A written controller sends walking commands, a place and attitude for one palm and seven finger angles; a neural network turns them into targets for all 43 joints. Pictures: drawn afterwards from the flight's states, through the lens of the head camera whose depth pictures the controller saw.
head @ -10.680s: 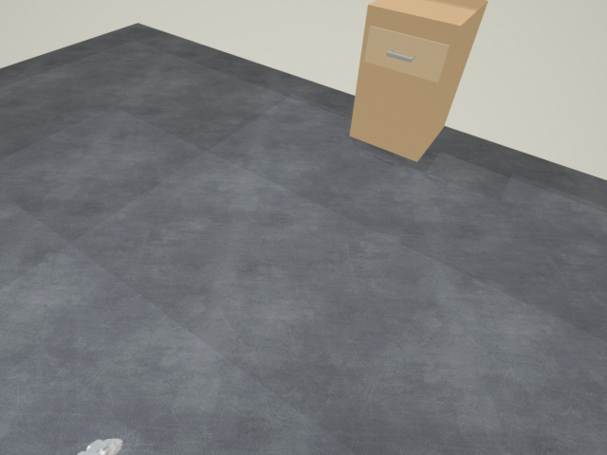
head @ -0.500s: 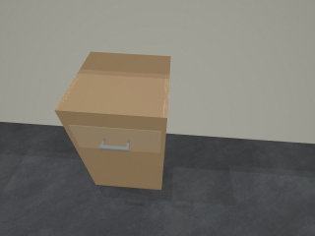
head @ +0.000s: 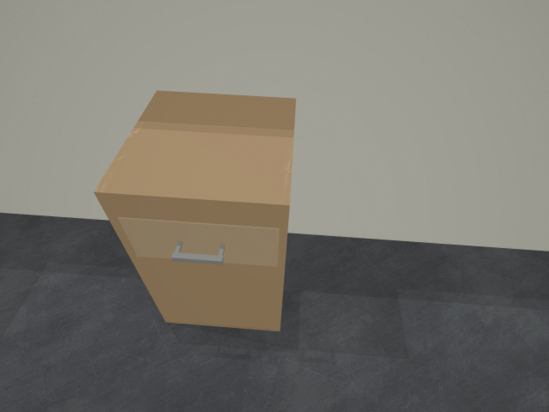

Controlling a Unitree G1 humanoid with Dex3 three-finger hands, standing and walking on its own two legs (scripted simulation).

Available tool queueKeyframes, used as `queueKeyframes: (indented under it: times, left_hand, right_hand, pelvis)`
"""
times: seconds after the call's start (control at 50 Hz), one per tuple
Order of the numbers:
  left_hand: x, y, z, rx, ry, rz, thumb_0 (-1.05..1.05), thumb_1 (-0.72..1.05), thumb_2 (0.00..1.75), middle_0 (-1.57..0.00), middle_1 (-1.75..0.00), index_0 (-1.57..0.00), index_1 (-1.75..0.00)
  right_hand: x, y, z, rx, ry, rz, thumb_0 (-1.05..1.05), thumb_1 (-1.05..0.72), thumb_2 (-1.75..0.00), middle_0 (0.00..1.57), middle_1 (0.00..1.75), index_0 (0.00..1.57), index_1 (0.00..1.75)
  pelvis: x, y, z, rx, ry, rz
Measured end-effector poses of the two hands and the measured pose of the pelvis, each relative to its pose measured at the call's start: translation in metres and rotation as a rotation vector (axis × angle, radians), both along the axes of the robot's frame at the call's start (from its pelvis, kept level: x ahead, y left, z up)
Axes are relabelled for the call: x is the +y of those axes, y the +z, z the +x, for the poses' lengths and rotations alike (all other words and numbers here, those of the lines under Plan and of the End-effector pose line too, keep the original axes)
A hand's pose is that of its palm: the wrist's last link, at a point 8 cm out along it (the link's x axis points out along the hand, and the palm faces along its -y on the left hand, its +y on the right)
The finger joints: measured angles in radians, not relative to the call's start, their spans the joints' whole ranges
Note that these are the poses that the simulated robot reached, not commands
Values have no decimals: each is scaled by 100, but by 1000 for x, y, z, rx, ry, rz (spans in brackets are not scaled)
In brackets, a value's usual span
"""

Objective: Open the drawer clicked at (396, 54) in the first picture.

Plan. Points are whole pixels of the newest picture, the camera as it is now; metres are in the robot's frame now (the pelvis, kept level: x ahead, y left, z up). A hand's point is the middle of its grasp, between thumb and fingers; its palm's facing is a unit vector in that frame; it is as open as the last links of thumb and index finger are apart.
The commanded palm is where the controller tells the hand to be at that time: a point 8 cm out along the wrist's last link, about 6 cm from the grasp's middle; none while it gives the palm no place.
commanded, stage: look again from close up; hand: left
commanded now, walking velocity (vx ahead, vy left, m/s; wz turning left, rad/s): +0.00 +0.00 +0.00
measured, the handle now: (199, 252) +0.52 +0.22 -0.23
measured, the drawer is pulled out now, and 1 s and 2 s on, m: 0.00 0.00 0.00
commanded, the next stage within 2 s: raise the hand with hooked fingers in 0.26 s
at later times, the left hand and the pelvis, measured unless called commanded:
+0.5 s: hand out of the picture +0.06 +0.20 -0.11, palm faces -0.03 -0.88 -0.48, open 7.4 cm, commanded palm +0.10 +0.20 -0.06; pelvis -0.01 +0.00 -0.01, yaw +0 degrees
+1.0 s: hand (129, 385) +0.16 +0.22 -0.04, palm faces +0.05 -0.05 -1.00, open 9.9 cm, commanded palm +0.16 +0.21 +0.01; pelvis -0.04 -0.02 -0.04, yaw +1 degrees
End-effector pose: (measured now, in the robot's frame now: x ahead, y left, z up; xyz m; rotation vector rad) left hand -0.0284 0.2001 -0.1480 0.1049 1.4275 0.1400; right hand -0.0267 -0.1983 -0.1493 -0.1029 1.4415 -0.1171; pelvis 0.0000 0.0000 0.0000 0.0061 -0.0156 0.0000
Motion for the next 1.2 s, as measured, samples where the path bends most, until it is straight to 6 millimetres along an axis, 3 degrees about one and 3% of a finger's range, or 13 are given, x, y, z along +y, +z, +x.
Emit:
queueKeyframes:
  times: [0.38,0.42,0.48,0.54,0.6,0.66,0.72,0.78,0.84,0.9,1.02,1.12,1.2]
  left_hand:
    - [-5,2,-2,4,1,13,0,91,89,-20,-30,-20,-30]
    - [5,15,16,-73,-122,77,3,93,89,-20,-30,-20,-30]
    - [36,58,64,-340,-176,272,8,95,88,-21,-31,-21,-32]
    - [41,108,123,-603,-338,454,7,91,87,-21,-33,-20,-34]
    - [18,148,179,-851,-574,639,5,85,85,-20,-36,-20,-37]
    - [-17,165,208,-1018,-751,764,3,77,82,-20,-40,-20,-40]
    - [-42,157,206,-1068,-864,803,2,70,80,-21,-44,-21,-45]
    - [-48,138,184,-1026,-932,826,1,62,77,-22,-49,-22,-49]
    - [-35,126,159,-940,-978,902,0,54,74,-23,-53,-23,-53]
    - [-12,130,147,-885,-1006,1033,0,46,71,-25,-58,-25,-58]
    - [18,168,179,-944,-994,1224,0,31,65,-27,-67,-27,-67]
    - [5,186,216,-982,-984,1155,0,20,60,-27,-74,-27,-75]
    - [-2,185,226,-964,-1051,1079,0,11,56,-27,-80,-27,-80]
  right_hand:
    - [-5,-2,1,3,0,9,0,-91,-90,20,30,20,30]
    - [-15,0,7,-68,4,-34,2,-93,-90,20,30,20,30]
    - [-36,4,31,-268,-33,-96,3,-94,-90,21,30,20,30]
    - [-53,9,72,-473,-14,-124,3,-94,-90,20,30,20,30]
    - [-64,23,118,-663,45,-138,3,-93,-90,20,30,20,30]
    - [-69,44,157,-780,83,-141,2,-92,-90,20,30,20,30]
    - [-68,62,186,-813,118,-127,1,-92,-90,20,30,20,30]
    - [-61,74,208,-799,179,-108,1,-92,-90,20,30,20,30]
    - [-50,75,226,-786,239,-85,1,-91,-90,20,30,20,30]
    - [-35,67,238,-782,279,-48,1,-91,-90,20,30,20,30]
    - [-7,39,235,-747,310,38,1,-91,-90,20,30,20,30]
    - [0,25,205,-655,243,77,1,-91,-90,21,30,20,30]
    - [-10,22,178,-573,194,52,1,-91,-90,21,30,20,30]
  pelvis:
    - [-5,0,0,6,0,-2]
    - [-5,-2,-3,3,-23,0]
    - [-3,-5,-7,11,-12,11]
    - [-1,-10,-16,33,2,16]
    - [-1,-17,-26,70,9,21]
    - [-3,-22,-31,101,-16,30]
    - [-8,-26,-32,126,-45,43]
    - [-16,-29,-33,137,-50,49]
    - [-21,-32,-33,144,-43,44]
    - [-24,-37,-33,149,-25,37]
    - [-23,-43,-37,143,18,19]
    - [-18,-35,-34,135,10,18]
    - [-14,-26,-28,129,-14,23]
